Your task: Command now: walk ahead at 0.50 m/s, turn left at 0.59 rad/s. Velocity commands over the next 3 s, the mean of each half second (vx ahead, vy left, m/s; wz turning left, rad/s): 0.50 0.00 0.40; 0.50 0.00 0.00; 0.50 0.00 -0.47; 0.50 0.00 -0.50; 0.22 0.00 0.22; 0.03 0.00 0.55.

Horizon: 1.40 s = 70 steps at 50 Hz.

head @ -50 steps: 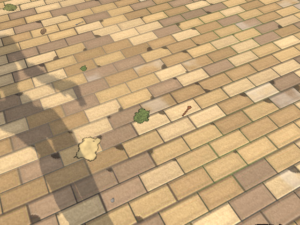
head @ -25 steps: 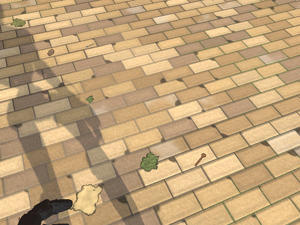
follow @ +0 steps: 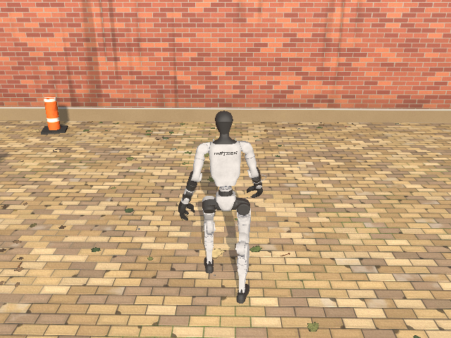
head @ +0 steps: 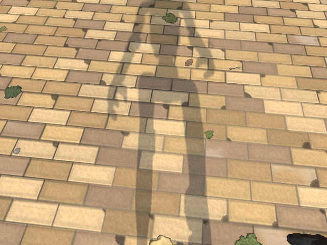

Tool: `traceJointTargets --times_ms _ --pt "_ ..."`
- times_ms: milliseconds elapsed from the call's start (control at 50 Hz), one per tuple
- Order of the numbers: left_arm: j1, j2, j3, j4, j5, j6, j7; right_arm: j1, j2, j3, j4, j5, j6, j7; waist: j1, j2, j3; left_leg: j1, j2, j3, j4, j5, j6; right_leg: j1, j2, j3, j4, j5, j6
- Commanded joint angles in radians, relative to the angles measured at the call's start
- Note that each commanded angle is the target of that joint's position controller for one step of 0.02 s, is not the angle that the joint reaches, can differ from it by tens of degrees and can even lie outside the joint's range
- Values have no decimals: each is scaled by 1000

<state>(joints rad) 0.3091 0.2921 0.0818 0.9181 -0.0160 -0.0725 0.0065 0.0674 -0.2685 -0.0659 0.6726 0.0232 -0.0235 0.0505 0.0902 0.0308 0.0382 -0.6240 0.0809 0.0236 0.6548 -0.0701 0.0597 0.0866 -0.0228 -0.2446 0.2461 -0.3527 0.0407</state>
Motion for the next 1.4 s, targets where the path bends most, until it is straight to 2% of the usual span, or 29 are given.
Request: traceJointTargets --times_ms 20,60,80,100,120,160,240,360,460,520,560,580,600,620,640,680,760,880,980,1040,1060,1080,1100,1120,1140,1180,1200,1280,1400 --pt "-38 218 48 -57 -14 11 11 26 -113 -40 -82 -2 -7 7 -100 -134 -42 145 -91 88 -25 -131 58 10 -266 45 175 982 -140" --pt "-41 186 32 -75 1 16 19 358 -232 -104 5 3 3 -18 -264 -44 -213 673 -87 -23 -111 -56 142 -277 -201 12 657 805 -70" --pt "53 30 -19 -137 46 -11 1 340 -358 -120 4 12 -2 -28 -140 244 -291 1023 188 -574 -168 -154 321 -755 -10 69 1022 -160 -10" --pt "-37 90 -16 -153 8 -55 -14 385 -289 -94 -31 1 -16 -25 -207 149 -443 1079 267 -855 -334 -289 377 -872 31 309 1151 -258 -21" --pt "-144 145 0 -184 -32 -75 -21 353 -228 -75 -18 -10 -30 -20 -225 83 -300 995 235 -710 -354 -212 317 -956 -16 324 1146 -161 -45" --pt "-151 133 -2 -173 4 -81 -9 215 -165 -54 -36 -6 -38 -22 -135 -17 -147 692 151 -487 -362 -38 253 -850 -89 320 974 -22 -50" --pt "-93 105 2 -157 24 -32 -12 155 -136 -38 -47 -21 -49 -36 -65 6 -96 443 101 -321 -438 183 244 -694 -117 294 814 86 -8" --pt "-283 52 -23 -209 19 -31 -23 243 -158 -38 10 -13 -53 -57 -140 28 -27 414 35 -181 -465 110 170 -667 -69 265 422 472 6" --pt "-389 72 -23 -255 8 -43 -46 327 -168 -40 65 -7 -46 -56 -181 38 22 569 112 -242 -411 79 161 -722 -41 272 290 439 -38" --pt "-351 92 -17 -257 9 -50 -56 332 -179 -44 81 -8 -31 -63 -150 67 7 661 145 -265 -339 227 133 -678 -18 255 251 313 -81" --pt "-167 141 11 -208 15 -53 -48 299 -174 -38 74 -11 -23 -65 -49 63 -114 638 77 -207 -129 517 93 -400 27 208 221 323 -132" --pt "5 194 25 -181 27 -54 -41 292 -139 -20 54 -24 -23 -66 22 8 -259 481 23 -166 125 374 58 -109 -105 341 272 389 -197" --pt "115 275 49 -155 32 -45 -40 435 -51 5 49 -14 -43 -61 -11 -252 -412 82 -146 -94 529 -148 -32 286 -340 782 225 228 -366" --pt "144 196 28 -138 6 -40 -46 408 -95 3 56 -5 -58 -56 18 -278 -428 -77 -159 -195 636 -506 -30 323 -369 1006 78 30 -374" --pt "72 149 13 -148 -1 -35 -41 301 -160 -16 34 14 -64 -51 19 -186 -253 -164 -92 -185 684 -444 -24 194 -340 870 57 -65 -320" --pt "-55 105 -6 -171 18 -24 -39 190 -150 -15 8 -6 -65 -52 -33 -73 -75 -121 -6 -118 571 -296 -21 -104 -261 661 0 59 -277" --pt "-85 100 -11 -161 20 -40 -38 247 -92 -11 29 -14 -40 -56 -102 -121 -50 -1 44 -95 427 -199 -47 -274 -196 486 -85 290 -283" --pt "0 141 1 -120 0 -24 -17 38 -50 7 -27 -24 -58 -50 -45 -84 -11 0 21 -61 50 106 -80 -257 -141 353 -103 421 -250" --pt "86 158 9 -89 -13 3 -6 -93 -65 6 -64 -8 -82 -23 -9 -100 12 54 -32 -64 -131 126 -81 -177 -180 416 -31 364 -237" --pt "68 175 18 -89 -12 18 3 -22 -112 -13 -50 -8 -96 -20 -73 -132 -21 190 -51 -63 -194 29 -48 -144 -202 466 71 410 -204" --pt "60 158 12 -92 -8 19 4 84 -146 -31 -20 -12 -98 -27 -128 -122 -84 352 -61 -46 -221 18 -21 -170 -158 440 183 500 -179" --pt "47 106 -7 -113 6 16 1 239 -199 -50 5 -30 -101 -37 -201 -81 -219 618 45 -129 -167 38 33 -295 -98 399 416 423 -143" --pt "151 7 -36 -141 13 0 -1 357 -293 -74 19 -44 -88 -45 -191 148 -389 1014 298 -473 -162 -23 159 -654 42 293 789 57 -70" --pt "163 34 -35 -149 -11 -14 -4 386 -249 -64 31 -34 -78 -42 -195 280 -454 1041 366 -748 -301 -225 217 -817 53 360 970 -253 -61" --pt "82 130 -6 -156 -32 -13 -3 332 -176 -42 28 -27 -76 -45 -204 160 -294 918 322 -625 -333 -328 171 -887 -6 381 1045 -186 -65" --pt "-9 125 1 -179 -17 1 -2 206 -108 -18 28 -27 -75 -44 -155 74 -118 655 246 -396 -395 -223 130 -853 -74 342 998 -37 -61" --pt "-2 110 6 -180 -12 13 -3 163 -86 -12 32 -31 -80 -43 -121 99 -76 562 217 -317 -431 -164 121 -804 -101 349 954 8 -57" --pt "-11 54 2 -203 -10 52 -6 118 -108 -27 60 -37 -100 -45 -77 64 -21 450 202 -126 -517 15 135 -768 -122 343 879 116 -33" --pt "-175 25 -12 -261 -4 42 -39 158 -163 -45 99 -31 -86 -61 -128 17 15 509 176 81 -524 102 105 -749 -102 276 553 381 -40"
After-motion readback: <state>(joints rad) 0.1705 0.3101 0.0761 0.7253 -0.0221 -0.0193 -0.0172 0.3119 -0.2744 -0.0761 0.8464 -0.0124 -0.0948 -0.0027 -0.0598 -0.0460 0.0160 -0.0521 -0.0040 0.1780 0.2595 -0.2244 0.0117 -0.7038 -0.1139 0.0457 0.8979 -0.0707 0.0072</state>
